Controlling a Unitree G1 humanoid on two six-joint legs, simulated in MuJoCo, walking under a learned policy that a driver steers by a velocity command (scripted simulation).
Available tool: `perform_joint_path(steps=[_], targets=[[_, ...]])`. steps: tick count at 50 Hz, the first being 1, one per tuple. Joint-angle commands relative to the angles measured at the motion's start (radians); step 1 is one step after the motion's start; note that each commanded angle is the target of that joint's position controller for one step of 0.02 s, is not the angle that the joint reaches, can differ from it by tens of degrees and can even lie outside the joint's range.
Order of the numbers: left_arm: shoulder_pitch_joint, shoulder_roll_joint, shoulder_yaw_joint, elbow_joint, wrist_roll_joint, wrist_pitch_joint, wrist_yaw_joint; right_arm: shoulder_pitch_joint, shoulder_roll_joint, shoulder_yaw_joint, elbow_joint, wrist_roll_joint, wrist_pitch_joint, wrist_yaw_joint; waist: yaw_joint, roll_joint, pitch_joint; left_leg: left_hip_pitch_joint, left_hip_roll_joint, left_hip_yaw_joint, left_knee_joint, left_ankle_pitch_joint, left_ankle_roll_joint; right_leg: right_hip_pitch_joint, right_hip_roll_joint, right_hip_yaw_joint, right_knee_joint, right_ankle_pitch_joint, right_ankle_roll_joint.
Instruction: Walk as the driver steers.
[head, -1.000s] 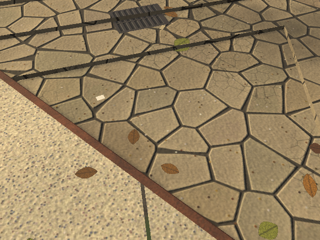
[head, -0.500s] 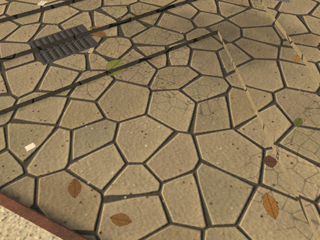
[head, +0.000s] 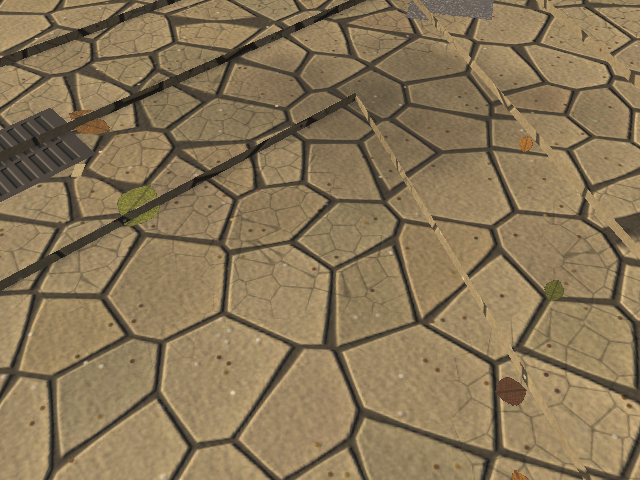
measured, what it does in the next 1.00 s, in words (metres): goes down, turning left: right foot 0.15 m lower, then left foot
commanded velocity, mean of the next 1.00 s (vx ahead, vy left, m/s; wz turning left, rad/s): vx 0.50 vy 0.00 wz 0.49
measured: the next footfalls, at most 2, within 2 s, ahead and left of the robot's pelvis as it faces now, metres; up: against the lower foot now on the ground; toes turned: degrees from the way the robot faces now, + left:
right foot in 0.20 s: +0.26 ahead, -0.16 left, -0.15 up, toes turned +10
left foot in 0.64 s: +0.48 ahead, +0.15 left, -0.15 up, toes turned +25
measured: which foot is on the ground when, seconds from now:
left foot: down 0.00-0.20, up 0.22-0.62, down 0.64-1.00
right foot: up 0.00-0.18, down 0.20-0.66, up 0.68-1.00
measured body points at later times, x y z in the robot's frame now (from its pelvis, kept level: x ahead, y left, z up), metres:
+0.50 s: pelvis +0.27 -0.04 -0.14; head +0.28 -0.04 +0.31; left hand +0.17 +0.19 -0.28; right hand +0.52 -0.24 -0.22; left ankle +0.41 +0.13 -0.80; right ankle +0.22 -0.17 -0.87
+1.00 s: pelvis +0.53 +0.09 -0.13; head +0.55 +0.12 +0.32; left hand +0.57 +0.41 -0.22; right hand +0.73 -0.11 -0.24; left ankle +0.44 +0.13 -0.87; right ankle +0.79 +0.05 -0.81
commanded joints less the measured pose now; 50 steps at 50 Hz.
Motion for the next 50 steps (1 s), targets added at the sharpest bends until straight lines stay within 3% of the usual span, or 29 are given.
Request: perform_joint_path(steps=[1, 3, 6, 7, 8, 9, 10, 11, 12, 13, 14, 15, 16, 17, 18, 21, 25, 29, 31, 32, 33, 34, 35, 36, 38, 41, 43, 47, 50], targets=[[-0.011, 0.044, 0.005, -0.061, -0.014, 0.014, 0.002, -0.032, -0.105, -0.007, -0.074, -0.004, -0.018, 0.012, 0.05, 0.081, 0.054, -0.31, 0.149, -0.231, -0.017, -0.096, 0.171, 0.276, 0.037, -0.071, -0.172, 0.181, 0.006], [-0.046, 0.069, 0.011, -0.091, -0.011, 0.025, 0.001, -0.012, -0.123, -0.002, -0.078, -0.007, -0.015, 0.03, 0.061, 0.088, 0.093, -0.359, 0.168, -0.314, 0.065, -0.234, 0.173, 0.334, 0.044, -0.05, -0.185, 0.121, 0.018], [-0.129, 0.071, 0.007, -0.1, -0.004, 0.024, 0.006, 0.069, -0.155, -0.015, -0.049, 0.024, 0.0, 0.019, -0.007, 0.08, 0.133, -0.064, 0.18, -0.436, 0.247, -0.289, 0.156, 0.202, 0.044, -0.001, -0.467, 0.059, 0.019], [-0.142, 0.094, 0.066, -0.092, -0.201, -0.024, 0.015, 0.024, -0.183, -0.066, -0.023, 0.16, 0.062, -0.06, 0.011, 0.127, 0.165, -0.075, 0.149, -0.455, 0.267, -0.068, 0.131, 0.246, 0.051, 0.065, -0.582, 0.18, -0.007], [-0.08, 0.101, 0.071, -0.061, -0.217, -0.044, 0.018, 0.039, -0.171, -0.058, -0.011, 0.148, 0.1, -0.095, 0.031, 0.09, 0.131, -0.038, 0.124, -0.391, 0.4, -0.015, 0.097, 0.325, 0.032, 0.04, -0.687, 0.321, -0.012], [0.008, 0.104, 0.089, -0.025, -0.191, -0.052, 0.019, 0.1, -0.128, -0.053, 0.013, 0.123, 0.114, -0.102, 0.052, 0.042, 0.068, -0.099, 0.08, -0.321, 0.552, -0.078, 0.061, 0.491, 0.016, 0.0, -0.634, 0.371, -0.017], [0.214, 0.112, 0.106, 0.039, -0.175, -0.048, 0.022, 0.12, -0.081, -0.047, 0.027, 0.103, 0.114, -0.089, 0.135, -0.017, -0.035, -0.316, 0.04, -0.231, 0.793, -0.362, 0.016, 0.793, -0.044, 0.006, -0.439, 0.491, -0.024], [0.456, 0.134, 0.122, 0.105, -0.154, -0.043, 0.024, 0.19, -0.016, -0.035, 0.019, 0.117, 0.097, -0.067, 0.218, -0.134, -0.201, -0.681, 0.02, -0.159, 1.172, -0.57, -0.036, 1.244, -0.178, 0.072, -0.151, 0.601, -0.047], [0.499, 0.204, 0.147, 0.133, -0.169, -0.028, 0.017, 0.258, -0.027, -0.032, -0.017, 0.141, 0.069, -0.059, 0.193, -0.271, -0.276, -0.836, 0.083, -0.166, 1.429, -0.484, -0.059, 1.286, -0.294, 0.283, -0.155, 0.4, -0.126], [0.495, 0.323, 0.19, 0.181, -0.181, -0.013, 0.015, 0.185, -0.052, -0.029, -0.091, 0.167, 0.041, -0.058, 0.185, -0.371, -0.279, -0.973, 0.119, -0.091, 1.572, -0.331, -0.084, 1.212, -0.44, 0.544, -0.365, -0.201, -0.31], [0.407, 0.163, 0.154, 0.17, -0.157, -0.002, 0.037, -0.044, -0.1, -0.049, -0.118, 0.168, 0.051, -0.08, 0.211, -0.044, -0.089, -1.051, 0.161, -0.023, 1.587, -0.174, -0.084, 1.02, -0.38, 0.491, -0.539, -0.558, -0.285], [0.3, 0.118, 0.128, 0.147, -0.125, -0.012, 0.051, -0.173, -0.126, -0.059, -0.174, 0.17, 0.059, -0.091, 0.199, -0.025, 0.015, -0.999, 0.187, -0.035, 1.507, -0.068, -0.096, 0.844, -0.382, 0.477, -0.573, -0.52, -0.315], [0.205, 0.056, 0.103, 0.151, -0.127, -0.024, 0.05, -0.201, -0.1, -0.058, -0.182, 0.141, 0.077, -0.092, 0.154, 0.038, 0.108, -0.922, 0.216, -0.066, 1.43, -0.048, -0.107, 0.656, -0.336, 0.381, -0.579, -0.376, -0.294], [0.18, -0.007, 0.087, 0.177, -0.133, -0.029, 0.049, -0.241, -0.059, -0.059, -0.195, 0.122, 0.089, -0.084, 0.129, -0.001, 0.191, -0.915, 0.234, -0.129, 1.342, -0.021, -0.094, 0.553, -0.28, 0.254, -0.551, -0.264, -0.228], [0.124, -0.033, 0.076, 0.172, -0.117, -0.034, 0.043, -0.205, -0.071, -0.073, -0.188, 0.13, 0.094, -0.074, 0.082, -0.007, 0.203, -0.806, 0.251, -0.138, 1.108, 0.061, -0.078, 0.435, -0.187, 0.098, -0.581, -0.27, -0.152], [0.087, 0.098, 0.101, 0.151, -0.075, -0.044, 0.072, -0.255, -0.057, -0.085, -0.221, 0.081, 0.072, -0.044, 0.093, -0.05, 0.142, -0.378, 0.192, 0.008, 0.524, 0.448, -0.117, 0.19, -0.037, -0.172, -0.641, -0.046, -0.138], [0.182, 0.179, 0.133, 0.185, -0.138, -0.034, 0.088, -0.395, -0.012, -0.064, -0.288, 0.107, 0.08, 0.003, 0.148, -0.004, 0.116, -0.428, 0.207, -0.004, 0.202, 0.416, -0.07, 0.53, -0.164, -0.127, -0.673, 0.016, -0.167], [0.258, 0.188, 0.154, 0.19, -0.136, 0.007, 0.078, -0.536, -0.045, -0.074, -0.356, 0.098, 0.075, 0.039, 0.204, 0.048, 0.135, -0.508, 0.179, 0.073, 0.079, 0.233, -0.005, 0.767, -0.2, -0.167, -0.558, 0.162, -0.149], [0.261, 0.222, 0.165, 0.176, -0.129, 0.022, 0.077, -0.485, -0.088, -0.094, -0.361, 0.1, 0.075, 0.043, 0.161, -0.003, 0.053, -0.297, 0.098, 0.15, 0.068, 0.12, 0.028, 0.754, -0.172, -0.23, -0.381, 0.528, -0.131], [0.254, 0.224, 0.163, 0.166, -0.126, 0.026, 0.079, -0.34, -0.139, -0.122, -0.326, 0.106, 0.076, 0.037, 0.082, -0.001, -0.029, -0.062, 0.054, 0.16, 0.019, 0.151, 0.061, 0.681, -0.143, -0.273, -0.184, 0.63, -0.108], [0.239, 0.212, 0.154, 0.131, -0.111, 0.016, 0.082, -0.13, -0.245, -0.165, -0.282, 0.106, 0.085, 0.017, -0.008, 0.055, -0.16, 0.326, 0.156, -0.039, 0.024, 0.221, 0.132, 0.41, -0.106, -0.287, 0.121, 0.41, -0.059], [0.303, 0.069, 0.098, 0.064, -0.083, -0.021, 0.054, -0.097, -0.359, -0.182, -0.273, 0.119, 0.077, 0.008, 0.063, 0.293, -0.297, 0.705, 0.44, -0.628, -0.087, 0.024, 0.326, -0.05, 0.098, -0.213, 0.499, -0.574, -0.002], [0.187, 0.167, 0.123, 0.053, -0.118, -0.069, 0.035, -0.005, -0.288, -0.162, -0.276, 0.107, 0.079, -0.005, -0.017, 0.196, -0.39, 0.771, 0.467, -0.792, -0.214, -0.092, 0.321, -0.173, 0.109, -0.002, 0.603, -0.65, -0.019], [0.1, 0.194, 0.137, 0.02, -0.156, -0.086, 0.031, -0.066, -0.252, -0.148, -0.262, 0.092, 0.077, -0.011, -0.004, 0.165, -0.222, 0.663, 0.437, -0.635, -0.232, 0.004, 0.269, -0.262, 0.066, -0.012, 0.584, -0.547, -0.03], [0.07, 0.171, 0.135, 0.01, -0.116, -0.089, 0.048, -0.244, -0.211, -0.135, -0.294, 0.092, 0.072, -0.014, 0.1, 0.039, -0.071, 0.325, 0.349, -0.42, -0.257, 0.289, 0.213, -0.126, 0.003, -0.033, 0.414, -0.414, -0.021], [0.105, 0.157, 0.149, -0.004, -0.107, -0.054, 0.051, -0.315, -0.177, -0.125, -0.301, 0.089, 0.061, -0.019, 0.175, 0.064, -0.026, 0.114, 0.288, -0.321, -0.316, 0.434, 0.213, 0.005, -0.02, -0.042, 0.312, -0.377, 0.016], [0.069, 0.129, 0.143, -0.014, -0.101, -0.042, 0.051, -0.3, -0.18, -0.125, -0.276, 0.091, 0.057, -0.03, 0.178, 0.071, -0.001, 0.041, 0.264, -0.243, -0.334, 0.489, 0.204, 0.013, -0.01, -0.068, 0.208, -0.306, 0.04], [-0.08, 0.069, 0.115, -0.031, -0.109, -0.049, 0.036, -0.229, -0.176, -0.122, -0.217, 0.092, 0.056, -0.039, 0.099, 0.114, 0.032, -0.01, 0.21, -0.111, -0.33, 0.441, 0.132, 0.116, 0.023, -0.104, -0.133, 0.029, 0.023], [-0.161, 0.097, 0.118, -0.056, -0.132, -0.049, 0.025, -0.175, -0.199, -0.126, -0.181, 0.097, 0.044, -0.031, 0.06, 0.125, 0.059, 0.07, 0.275, -0.148, -0.348, 0.324, 0.127, 0.11, 0.034, -0.092, -0.227, 0.101, -0.014]])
